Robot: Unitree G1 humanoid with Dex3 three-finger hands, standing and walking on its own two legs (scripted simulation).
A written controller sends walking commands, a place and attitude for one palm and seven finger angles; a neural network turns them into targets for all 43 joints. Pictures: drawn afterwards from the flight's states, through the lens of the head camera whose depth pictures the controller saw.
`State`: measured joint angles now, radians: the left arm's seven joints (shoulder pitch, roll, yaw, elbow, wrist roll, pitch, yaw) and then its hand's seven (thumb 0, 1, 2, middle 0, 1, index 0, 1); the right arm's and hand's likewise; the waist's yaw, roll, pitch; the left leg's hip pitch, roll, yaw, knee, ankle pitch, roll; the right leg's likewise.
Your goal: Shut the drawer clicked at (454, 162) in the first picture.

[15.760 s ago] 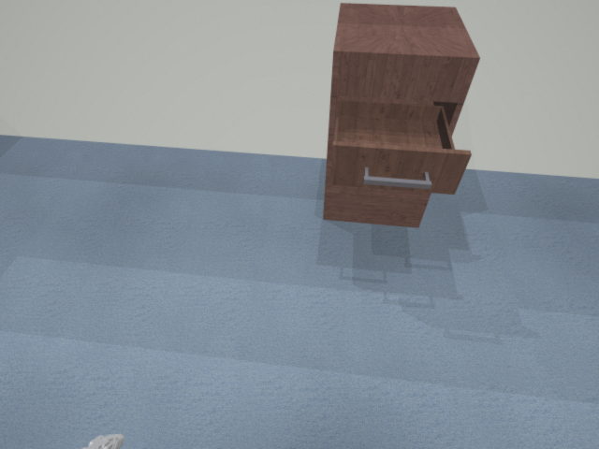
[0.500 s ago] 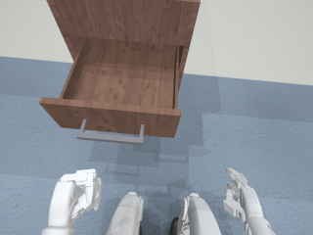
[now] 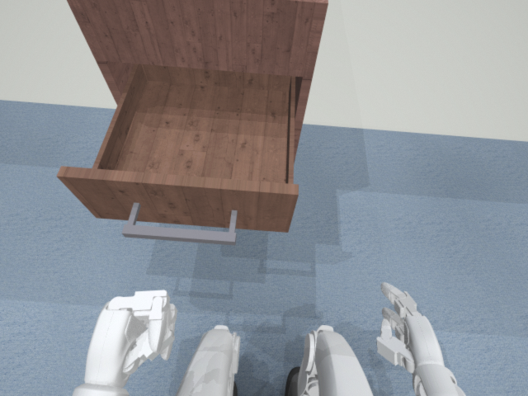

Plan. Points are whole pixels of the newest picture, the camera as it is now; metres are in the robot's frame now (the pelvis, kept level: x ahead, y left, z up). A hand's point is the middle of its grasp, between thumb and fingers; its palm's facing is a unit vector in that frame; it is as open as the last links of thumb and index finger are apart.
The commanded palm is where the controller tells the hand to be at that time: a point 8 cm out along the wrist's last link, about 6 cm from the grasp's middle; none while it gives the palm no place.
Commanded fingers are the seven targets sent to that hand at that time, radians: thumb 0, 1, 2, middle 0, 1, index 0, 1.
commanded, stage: bring the fist close to the handle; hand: left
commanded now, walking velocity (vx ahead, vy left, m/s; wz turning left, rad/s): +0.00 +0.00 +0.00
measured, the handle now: (182, 224) +0.39 +0.17 -0.07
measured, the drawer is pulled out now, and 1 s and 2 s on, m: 0.28 0.28 0.24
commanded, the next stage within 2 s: push the drawer shut in 1.28 s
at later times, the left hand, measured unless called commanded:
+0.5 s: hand (179, 300) +0.25 +0.15 -0.03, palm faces -0.01 -1.00 -0.03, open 3.3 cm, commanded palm +0.24 +0.19 -0.03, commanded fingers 0.00 0.90 0.90 -1.40 -1.60 -1.40 -1.60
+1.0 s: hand (189, 280) +0.29 +0.14 -0.07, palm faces -0.08 -1.00 -0.02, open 3.3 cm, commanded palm +0.27 +0.19 -0.07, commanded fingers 0.00 0.90 0.90 -1.40 -1.60 -1.40 -1.60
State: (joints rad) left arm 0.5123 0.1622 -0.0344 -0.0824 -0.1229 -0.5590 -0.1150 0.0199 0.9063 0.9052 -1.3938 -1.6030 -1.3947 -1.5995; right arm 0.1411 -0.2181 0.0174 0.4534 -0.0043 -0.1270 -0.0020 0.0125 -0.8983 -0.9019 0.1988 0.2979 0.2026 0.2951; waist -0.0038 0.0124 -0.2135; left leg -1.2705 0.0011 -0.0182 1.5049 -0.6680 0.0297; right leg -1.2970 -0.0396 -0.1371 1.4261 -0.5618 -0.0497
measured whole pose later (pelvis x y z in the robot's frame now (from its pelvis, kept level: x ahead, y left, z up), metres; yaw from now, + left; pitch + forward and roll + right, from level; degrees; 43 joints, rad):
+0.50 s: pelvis -0.01 +0.00 -0.04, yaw -1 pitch +29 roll -3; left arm 0.25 0.18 0.03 0.09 -0.15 -0.55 -0.09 0.02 0.90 0.90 -1.39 -1.60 -1.39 -1.60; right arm 0.12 -0.23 0.01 0.50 -0.02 -0.12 0.01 0.01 -0.90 -0.90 0.20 0.30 0.20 0.29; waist -0.02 0.01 -0.21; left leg -1.45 0.00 -0.01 1.64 -0.70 0.03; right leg -1.48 -0.04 -0.13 1.56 -0.59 -0.06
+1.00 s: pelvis -0.02 +0.01 -0.07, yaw -1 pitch +32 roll -4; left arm 0.02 0.20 0.04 0.23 -0.15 -0.54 -0.12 0.02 0.91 0.91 -1.39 -1.60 -1.39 -1.60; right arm 0.09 -0.26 0.02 0.52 -0.01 -0.06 0.04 0.01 -0.90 -0.90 0.20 0.30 0.20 0.29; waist -0.03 0.02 -0.22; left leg -1.59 0.00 -0.01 1.75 -0.72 0.04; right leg -1.62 -0.06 -0.13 1.66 -0.60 -0.05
